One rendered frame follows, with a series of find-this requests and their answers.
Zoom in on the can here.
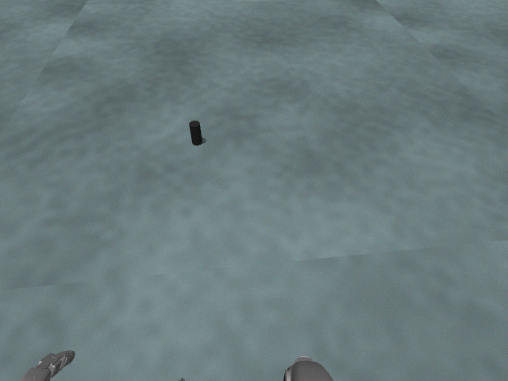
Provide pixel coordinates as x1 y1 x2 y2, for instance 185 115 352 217
189 121 202 145

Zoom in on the left robot hand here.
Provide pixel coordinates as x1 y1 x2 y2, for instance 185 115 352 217
19 351 75 381

